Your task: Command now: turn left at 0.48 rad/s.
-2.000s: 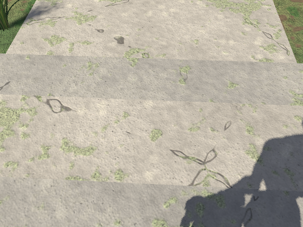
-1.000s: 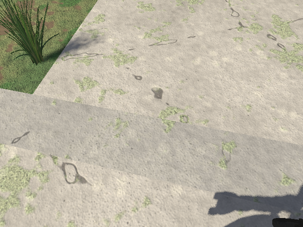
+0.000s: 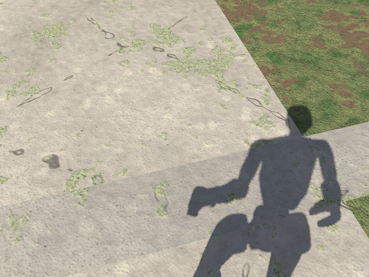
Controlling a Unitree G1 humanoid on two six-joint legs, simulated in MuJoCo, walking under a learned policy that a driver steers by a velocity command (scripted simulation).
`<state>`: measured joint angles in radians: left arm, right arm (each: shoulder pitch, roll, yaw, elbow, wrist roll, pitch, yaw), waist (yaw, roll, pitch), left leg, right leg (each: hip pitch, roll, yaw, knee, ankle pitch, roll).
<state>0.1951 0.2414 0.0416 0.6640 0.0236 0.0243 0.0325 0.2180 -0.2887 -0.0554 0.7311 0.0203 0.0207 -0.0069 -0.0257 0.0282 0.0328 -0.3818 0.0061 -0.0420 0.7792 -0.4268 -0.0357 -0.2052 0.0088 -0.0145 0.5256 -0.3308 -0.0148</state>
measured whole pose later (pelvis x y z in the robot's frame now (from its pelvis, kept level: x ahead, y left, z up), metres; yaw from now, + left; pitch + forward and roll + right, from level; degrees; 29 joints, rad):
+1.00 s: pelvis +0.07 +0.04 +0.01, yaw +40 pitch +1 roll +0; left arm 0.18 0.25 0.04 0.72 0.00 0.00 0.02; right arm 0.18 -0.31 -0.06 0.63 0.02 0.05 -0.02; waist 0.02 0.03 0.05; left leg -0.34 -0.03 -0.11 0.84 -0.50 -0.09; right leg -0.25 0.02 0.06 0.46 -0.23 -0.02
